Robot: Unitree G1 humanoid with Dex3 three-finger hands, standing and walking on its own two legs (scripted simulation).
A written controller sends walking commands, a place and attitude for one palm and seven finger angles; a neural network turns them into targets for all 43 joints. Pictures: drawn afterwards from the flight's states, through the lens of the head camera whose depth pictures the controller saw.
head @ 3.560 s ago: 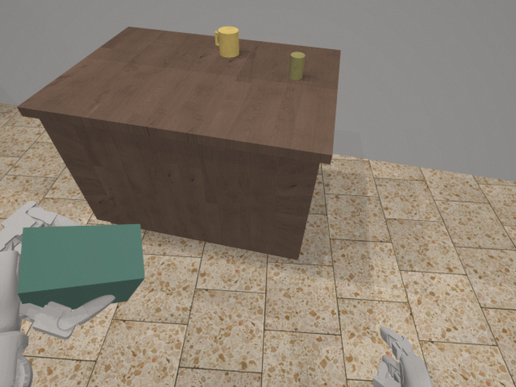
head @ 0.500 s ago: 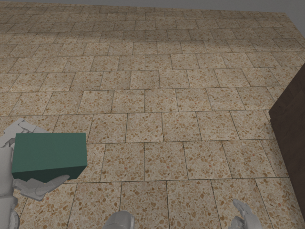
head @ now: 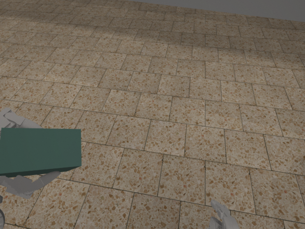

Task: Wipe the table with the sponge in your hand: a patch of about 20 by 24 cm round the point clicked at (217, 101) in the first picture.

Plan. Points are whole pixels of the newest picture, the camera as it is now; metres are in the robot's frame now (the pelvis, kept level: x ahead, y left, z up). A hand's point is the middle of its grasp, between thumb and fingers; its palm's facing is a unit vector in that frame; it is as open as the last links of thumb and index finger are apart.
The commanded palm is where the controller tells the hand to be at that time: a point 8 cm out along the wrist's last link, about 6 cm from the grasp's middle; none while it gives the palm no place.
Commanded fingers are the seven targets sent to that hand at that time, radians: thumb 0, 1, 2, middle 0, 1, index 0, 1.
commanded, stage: walk around to get in front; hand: left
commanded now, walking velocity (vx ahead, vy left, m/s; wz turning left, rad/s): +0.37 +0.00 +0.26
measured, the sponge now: (51, 153) +0.22 +0.21 +0.16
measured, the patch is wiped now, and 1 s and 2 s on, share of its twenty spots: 0.00 0.00 0.00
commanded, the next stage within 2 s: turn to face it in 1.70 s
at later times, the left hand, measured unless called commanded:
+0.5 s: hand (55, 94) +0.35 +0.26 +0.18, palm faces +0.52 -0.75 -0.41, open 10.5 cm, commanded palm +0.28 +0.28 +0.18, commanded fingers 0.00 0.10 1.30 -1.20 -1.60 -1.20 -1.60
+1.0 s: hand (79, 64) +0.47 +0.24 +0.17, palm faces +0.58 -0.70 -0.41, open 10.5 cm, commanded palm +0.41 +0.28 +0.18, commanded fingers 0.00 0.10 1.30 -1.20 -1.60 -1.20 -1.60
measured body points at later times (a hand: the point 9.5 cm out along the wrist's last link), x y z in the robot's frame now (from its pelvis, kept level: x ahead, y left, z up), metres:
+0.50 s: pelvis +0.15 -0.01 -0.01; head +0.18 +0.00 +0.44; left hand +0.32 +0.29 +0.20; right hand +0.36 -0.22 -0.09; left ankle +0.15 +0.11 -0.74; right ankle +0.12 -0.13 -0.67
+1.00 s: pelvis +0.32 -0.03 -0.01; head +0.35 -0.01 +0.44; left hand +0.43 +0.28 +0.20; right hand +0.54 -0.26 -0.08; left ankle +0.36 +0.09 -0.73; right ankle +0.28 -0.15 -0.74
